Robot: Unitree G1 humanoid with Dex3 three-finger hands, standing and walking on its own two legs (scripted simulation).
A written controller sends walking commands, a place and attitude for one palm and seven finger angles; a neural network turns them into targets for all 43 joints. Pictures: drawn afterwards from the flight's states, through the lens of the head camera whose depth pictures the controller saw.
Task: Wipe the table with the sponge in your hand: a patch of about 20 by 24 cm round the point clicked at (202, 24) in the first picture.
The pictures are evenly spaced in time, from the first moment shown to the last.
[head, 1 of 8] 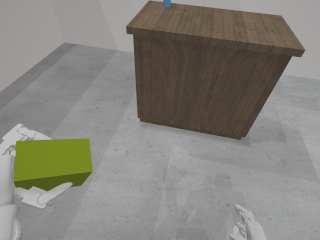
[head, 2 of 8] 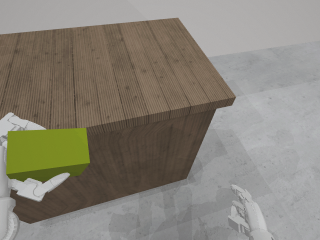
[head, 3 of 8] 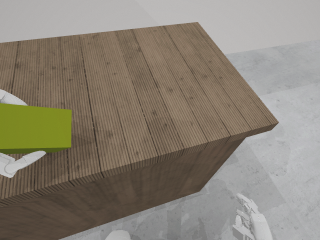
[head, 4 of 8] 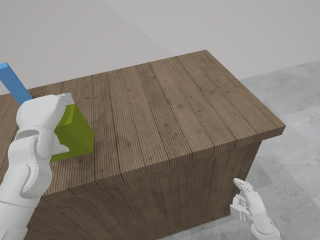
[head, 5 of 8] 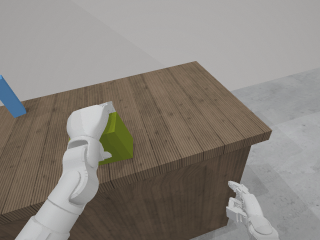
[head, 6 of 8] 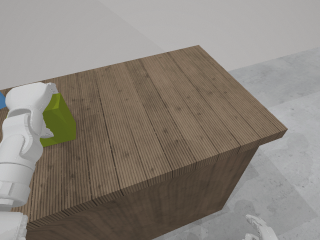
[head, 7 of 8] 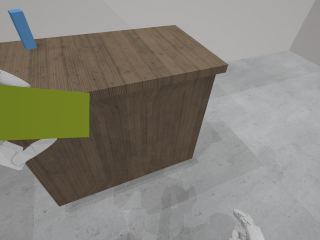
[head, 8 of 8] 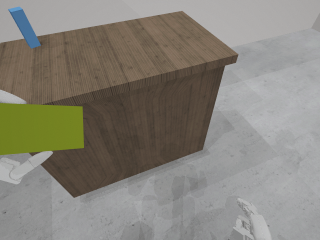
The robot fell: no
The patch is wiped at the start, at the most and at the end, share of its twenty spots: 0.00 1.00 1.00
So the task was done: yes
